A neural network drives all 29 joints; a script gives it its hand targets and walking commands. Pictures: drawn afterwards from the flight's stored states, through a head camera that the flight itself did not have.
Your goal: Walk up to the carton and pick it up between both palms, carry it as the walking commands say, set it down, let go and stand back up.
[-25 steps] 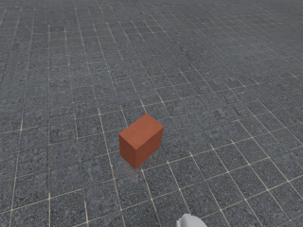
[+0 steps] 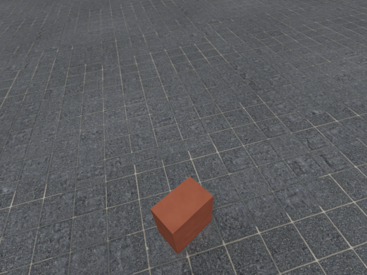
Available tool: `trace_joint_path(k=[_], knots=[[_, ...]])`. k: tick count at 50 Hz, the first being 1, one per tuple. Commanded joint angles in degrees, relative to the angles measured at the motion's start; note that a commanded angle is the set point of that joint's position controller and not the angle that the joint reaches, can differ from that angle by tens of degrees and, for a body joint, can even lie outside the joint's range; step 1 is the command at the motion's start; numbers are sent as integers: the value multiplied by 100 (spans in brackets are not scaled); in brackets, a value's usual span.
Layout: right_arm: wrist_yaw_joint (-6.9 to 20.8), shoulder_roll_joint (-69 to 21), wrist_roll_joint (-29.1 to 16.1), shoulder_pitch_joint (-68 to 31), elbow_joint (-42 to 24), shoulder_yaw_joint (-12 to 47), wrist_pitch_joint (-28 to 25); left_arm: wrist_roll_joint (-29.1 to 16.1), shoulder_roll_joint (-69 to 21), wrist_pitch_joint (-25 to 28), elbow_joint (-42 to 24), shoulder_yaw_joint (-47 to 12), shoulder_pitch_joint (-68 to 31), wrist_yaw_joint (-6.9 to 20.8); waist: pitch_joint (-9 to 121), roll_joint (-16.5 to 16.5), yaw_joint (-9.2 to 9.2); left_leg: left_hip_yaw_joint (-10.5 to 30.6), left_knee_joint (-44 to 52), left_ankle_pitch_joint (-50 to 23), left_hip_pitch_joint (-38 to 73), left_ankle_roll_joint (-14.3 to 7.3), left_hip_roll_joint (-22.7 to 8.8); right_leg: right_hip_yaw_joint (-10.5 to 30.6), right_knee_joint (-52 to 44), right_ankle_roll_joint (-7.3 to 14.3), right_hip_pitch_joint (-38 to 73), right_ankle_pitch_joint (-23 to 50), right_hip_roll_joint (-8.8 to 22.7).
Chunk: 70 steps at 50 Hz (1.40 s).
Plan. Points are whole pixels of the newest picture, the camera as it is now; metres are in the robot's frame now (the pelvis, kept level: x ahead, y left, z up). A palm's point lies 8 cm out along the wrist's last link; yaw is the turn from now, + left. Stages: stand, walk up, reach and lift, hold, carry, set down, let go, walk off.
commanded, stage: walk up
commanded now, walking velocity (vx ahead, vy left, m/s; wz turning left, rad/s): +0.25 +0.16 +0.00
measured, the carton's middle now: (183, 215) +0.56 +0.07 -0.64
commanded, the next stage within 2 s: none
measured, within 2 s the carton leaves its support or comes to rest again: neither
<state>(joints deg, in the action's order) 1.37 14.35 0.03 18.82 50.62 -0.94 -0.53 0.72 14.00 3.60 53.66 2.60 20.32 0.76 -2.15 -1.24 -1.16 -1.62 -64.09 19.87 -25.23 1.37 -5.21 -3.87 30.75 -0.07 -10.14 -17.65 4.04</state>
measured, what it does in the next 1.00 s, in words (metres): walks ahead: left foot, then right foot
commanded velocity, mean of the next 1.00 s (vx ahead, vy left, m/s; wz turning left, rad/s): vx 0.10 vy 0.02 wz -0.01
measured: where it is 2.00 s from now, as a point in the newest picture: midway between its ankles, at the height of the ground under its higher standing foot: outside the picture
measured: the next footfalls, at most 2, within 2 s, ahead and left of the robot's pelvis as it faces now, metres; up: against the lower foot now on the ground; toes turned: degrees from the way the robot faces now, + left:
left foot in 0.22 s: +0.16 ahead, +0.18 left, +0.00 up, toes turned +5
right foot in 0.64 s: +0.19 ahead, -0.06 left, +0.00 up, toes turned -4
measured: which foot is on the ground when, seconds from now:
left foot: up 0.00-0.20, down 0.22-1.00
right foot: down 0.00-0.22, up 0.24-0.62, down 0.64-1.00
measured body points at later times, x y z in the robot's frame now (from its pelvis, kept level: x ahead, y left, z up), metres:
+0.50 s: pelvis +0.11 +0.08 +0.00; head +0.14 +0.10 +0.45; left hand +0.22 +0.33 -0.14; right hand +0.14 -0.18 -0.12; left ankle +0.12 +0.18 -0.74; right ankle +0.09 -0.08 -0.68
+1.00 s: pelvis +0.09 +0.05 +0.00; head +0.10 +0.04 +0.45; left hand +0.17 +0.30 -0.14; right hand +0.14 -0.20 -0.15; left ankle +0.12 +0.18 -0.74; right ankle +0.15 -0.06 -0.74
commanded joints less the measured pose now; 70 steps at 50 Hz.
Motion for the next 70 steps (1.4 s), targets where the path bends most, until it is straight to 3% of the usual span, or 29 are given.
trace_joint_path(k=[1, 2, 5, 7, 8, 9, 10, 12, 15, 16, 19, 21, 22, 23, 27, 28, 30, 31, 36, 38, 40, 42, 43, 45, 54, 61, 63, 69, 70], knots=[[141, 391, 59, -526, -266, -263, 181, 66, 946, -6, -344, 145, -256, -110, -1298, 1145, 17, 22, 1533, -643, -428, 202, -338, 942, -2180, 638, -820, 1782, 1613], [113, 250, 89, -719, -284, -201, 169, 121, 914, 26, -358, 178, -21, -99, -1015, 781, -58, -24, 1840, -561, -166, 143, -325, 969, -2016, 623, -666, 1485, 1569], [122, 268, 95, -560, -238, -156, 59, 121, 1054, -87, -311, 228, -161, -78, -635, 1252, 44, -303, 2827, -189, 230, 147, -111, 975, -1550, 647, -278, 1123, 1670], [45, 378, 88, 381, 32, -179, -107, 55, 984, -130, -430, 239, -244, -58, 159, 979, 378, -475, 4096, -912, 1365, 35, 208, 390, -368, 347, -161, 1492, 1090], [1, 798, 148, 597, 252, -333, -158, 53, 698, -115, -351, 180, 55, -35, 626, -142, 504, 69, 4263, -764, 2198, -115, -177, -8, 753, 167, -431, 1213, 535], [-98, 1380, 162, 1305, 281, -495, -309, 5, 265, -87, -485, 103, 51, -25, 978, -1975, 532, 2476, 4989, -1624, 2901, -487, -1820, -312, 2489, -168, -1810, -1334, -370], [-85, 1485, 156, 1414, 375, -482, -311, 50, 461, -243, -279, 128, -186, -54, 901, -1293, 579, 2944, 5047, -1941, 2793, -691, -1963, 278, 2945, -80, -1953, -1771, -220], [-148, 1056, 80, 963, 339, -376, -302, 69, 338, -280, -427, 149, -151, -8, 597, -694, 359, 2035, 4740, -3115, 2610, -660, -1542, 505, 3015, -88, -1832, -1135, -125], [-194, 570, 105, 857, 362, -247, -365, 50, 90, -291, -395, 28, -506, 27, 546, -1277, 414, 1283, 4550, -3891, 2849, -627, -1084, 243, 2561, -180, -1938, -828, -107], [-218, 683, 70, 1070, 310, -263, -366, 56, 232, -305, -284, 14, -486, 7, 621, -954, 420, 1252, 4386, -4566, 2885, -738, -1196, 77, 2496, -221, -1970, -807, -108], [-209, 689, 138, 848, 422, -233, -345, 22, 280, -385, -264, -21, -811, 1, 660, -1084, 447, 1100, 4645, -3930, 2775, -799, -989, -35, 2059, -234, -1742, -628, -209], [-338, 735, 95, 884, 314, -261, -300, -58, 184, -522, -110, 20, -661, -26, 490, -811, 367, 1092, 4144, -6958, 3006, -424, -1268, 165, 1990, -274, -1811, -372, -276], [-362, 696, 49, 662, 316, -249, -258, -94, 161, -544, -301, -10, -847, -57, 631, -861, 352, 781, 3971, -7077, 2971, -696, -1143, 201, 1390, -267, -1688, -523, -285], [-328, 595, 128, 508, 246, -222, -194, -69, 166, -514, -323, -103, -970, -60, 692, -1157, 351, 225, 4086, -5968, 2754, -798, -856, -25, 970, -268, -1380, -333, -310], [-287, 692, 92, -159, 61, -226, -32, -85, 188, -590, 10, -32, -750, -157, 212, -559, -1, 398, 4015, -3474, 1111, -702, -661, -268, -573, -220, 2, 909, -455], [-243, 516, 80, -198, -62, -158, -2, -55, 377, -558, 14, 13, -545, -165, 335, -597, -26, 315, 3932, -2531, 815, -600, -478, -41, -907, -54, 480, 1470, -139], [-257, 22, 50, 80, -11, -94, 82, -6, 657, -484, 49, 28, -727, -152, 537, 769, 220, -121, 3534, -204, 941, -299, 219, 1176, -1238, 294, 262, 2325, 916], [-233, 94, 24, -43, -63, -35, 129, -2, 825, -491, -84, 93, -1152, -156, 497, 1627, 240, -74, 3552, -126, 1240, -283, 328, 1188, -1299, 426, -62, 2051, 913], [-163, 65, 59, 98, 292, -92, 166, 16, 505, -501, -133, -51, -1224, -139, 73, 858, 271, 35, 4032, -408, 1358, -335, 294, 1200, -1905, 390, -496, -491, 724], [-165, 42, 62, 130, 270, -71, 155, 34, 529, -418, -171, -37, -1139, -169, 135, 1234, 244, 89, 3967, -489, 1386, -299, 280, 1395, -1939, 365, -504, -164, 730], [-197, 63, 51, 9, 268, -94, 156, -2, 485, -424, -128, -63, -1085, -154, 265, 586, 262, 89, 4034, -602, 1671, -314, 253, 1403, -1865, 373, -371, -225, 709], [-192, 26, 59, 201, 317, -54, 131, 17, 459, -417, -92, -44, -966, -170, 76, 1057, 216, 93, 4086, -442, 1508, -358, 196, 1283, -1885, 367, -608, -450, 663], [-207, 124, 85, 104, 387, -103, 110, -5, 374, -401, -103, -69, -932, -190, 72, 295, 279, 207, 4285, -693, 1569, -361, 152, 1268, -1765, 383, -510, -203, 568], [-203, -12, 114, 224, 344, -39, 99, -11, 278, -445, -123, -66, -1123, -156, -193, 925, 211, 226, 4225, -609, 1358, -270, 77, 1146, -1721, 312, -780, -134, 491], [-220, 334, 77, -18, 264, -149, 64, 22, 267, -452, -67, -37, -583, -127, -31, -485, 74, 700, 5081, 641, 818, -403, -212, 593, -1090, 153, -337, -147, 128], [-246, 225, 90, 94, 264, -88, 82, 43, 392, -396, -146, 26, -674, -141, 57, 308, 134, 600, 4624, 344, 837, -407, -50, 709, -1373, 157, -379, -288, 229], [-242, 180, 123, -19, 260, -107, 57, 59, 244, -370, -119, -34, -626, -136, -68, -236, 126, 490, 4723, 318, 789, -350, -41, 770, -1229, 212, -396, -104, 245], [-262, 193, 86, 118, 178, -82, 69, 32, 274, -403, -172, 28, -297, -135, -147, 165, 15, 486, 4761, 361, 467, -214, -45, 519, -1148, 132, -218, -8, 164], [-308, 418, 143, 43, 109, -243, 102, 164, 534, -427, -436, -1, -752, -174, -33, -221, 30, 668, 4573, 74, 691, -292, -170, 507, -766, 50, -798, -270, 189]])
